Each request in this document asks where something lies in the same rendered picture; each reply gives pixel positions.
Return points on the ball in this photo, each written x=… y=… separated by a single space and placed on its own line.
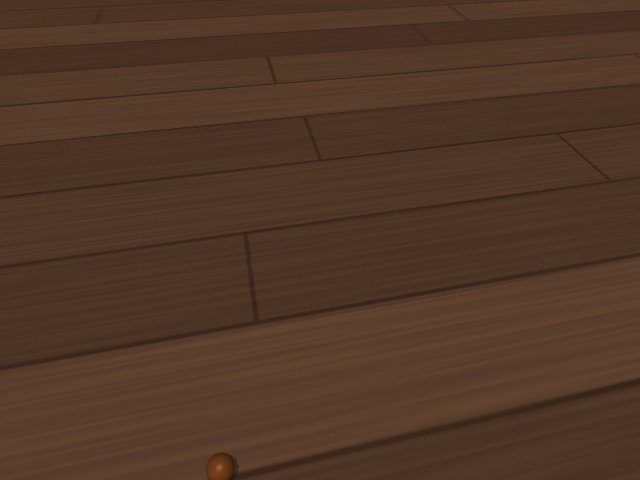
x=220 y=467

